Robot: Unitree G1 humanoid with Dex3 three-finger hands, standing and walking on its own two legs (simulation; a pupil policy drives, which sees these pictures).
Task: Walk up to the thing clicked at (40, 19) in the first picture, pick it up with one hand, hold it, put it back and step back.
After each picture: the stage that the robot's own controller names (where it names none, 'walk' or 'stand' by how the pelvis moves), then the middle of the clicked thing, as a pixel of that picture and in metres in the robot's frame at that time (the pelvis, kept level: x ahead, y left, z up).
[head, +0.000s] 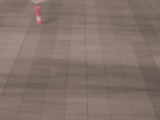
stand; (38, 15) +1.91 +0.50 -0.66
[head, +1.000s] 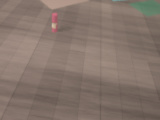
walk; (54, 22) +1.80 +0.21 -0.63
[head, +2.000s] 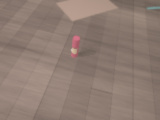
walk; (75, 47) +1.16 -0.01 -0.64
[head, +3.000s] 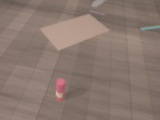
walk; (60, 90) +0.72 +0.09 -0.65
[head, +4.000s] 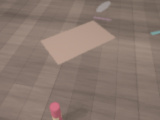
walk; (56, 114) +0.53 +0.17 -0.64
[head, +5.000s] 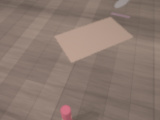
stand; (66, 116) +0.46 +0.12 -0.64
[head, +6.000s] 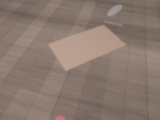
stand; out of the picture +0.43 +0.13 -0.66
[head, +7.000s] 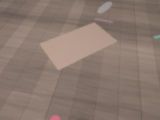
stand; out of the picture +0.42 +0.16 -0.66
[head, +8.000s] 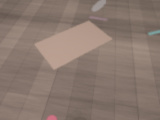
stand; out of the picture +0.42 +0.18 -0.66
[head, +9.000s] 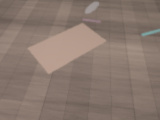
stand; out of the picture +0.39 +0.20 -0.65
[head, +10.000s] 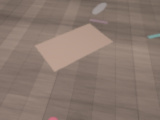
stand; out of the picture +0.42 +0.17 -0.66
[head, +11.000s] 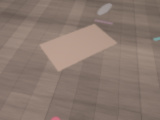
stand; out of the picture +0.42 +0.15 -0.66
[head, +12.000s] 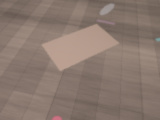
stand; out of the picture +0.42 +0.14 -0.66
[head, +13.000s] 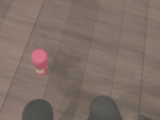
go down; (40, 64) +0.49 +0.14 -0.39
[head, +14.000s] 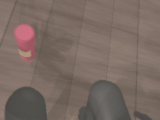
approach; (26, 45) +0.52 +0.16 -0.28
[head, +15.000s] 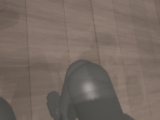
close in; out of the picture +0.51 +0.23 -0.17
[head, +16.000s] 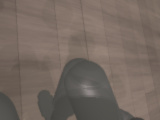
close; out of the picture +0.51 +0.25 -0.17
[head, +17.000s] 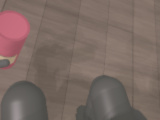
lift; (7, 46) +0.41 +0.21 -0.05
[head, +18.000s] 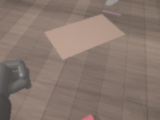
hold; out of the picture +0.41 -0.02 -0.66
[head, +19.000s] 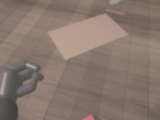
hold; out of the picture +0.39 +0.00 -0.70
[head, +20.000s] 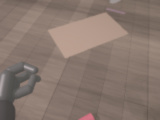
hold; out of the picture +0.40 -0.01 -0.70
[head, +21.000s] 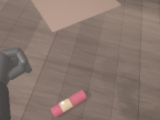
crouch; (68, 103) +0.42 +0.00 -0.62
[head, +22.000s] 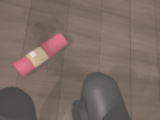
crouch; (41, 54) +0.48 +0.03 -0.33
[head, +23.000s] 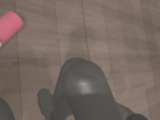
lower; out of the picture +0.47 +0.09 -0.27
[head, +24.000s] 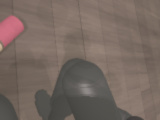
lower; out of the picture +0.46 +0.08 -0.27
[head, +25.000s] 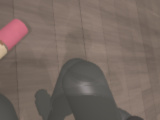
lower; out of the picture +0.45 +0.07 -0.27
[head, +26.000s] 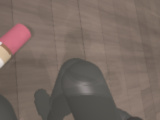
lower; (0, 52) +0.43 +0.05 -0.27
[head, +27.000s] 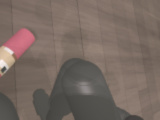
loosen; (5, 56) +0.41 +0.04 -0.28
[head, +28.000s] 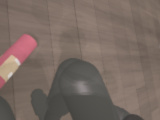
withdraw; (8, 63) +0.39 +0.02 -0.28
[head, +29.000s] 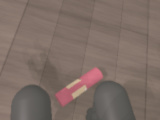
walk; (79, 86) +0.36 -0.06 -0.36
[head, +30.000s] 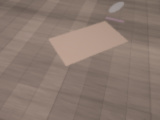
stand; out of the picture +0.23 -0.11 -0.68
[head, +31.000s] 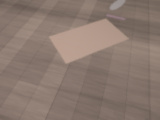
stand; out of the picture +0.23 -0.09 -0.69
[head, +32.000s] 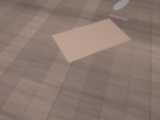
stand; out of the picture +0.22 -0.11 -0.71
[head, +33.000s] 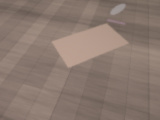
walk; out of the picture +0.23 -0.10 -0.75
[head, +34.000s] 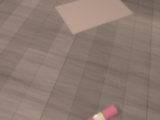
walk; (101, 117) +0.37 -0.21 -0.72
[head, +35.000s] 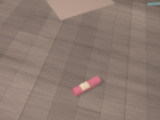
walk; (86, 85) +0.66 -0.14 -0.73
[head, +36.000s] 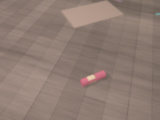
stand; (93, 78) +0.90 -0.12 -0.72
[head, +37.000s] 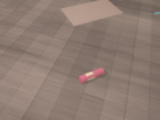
stand; (91, 75) +0.92 -0.14 -0.75
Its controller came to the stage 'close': yes
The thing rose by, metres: 0.28
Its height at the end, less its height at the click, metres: -0.09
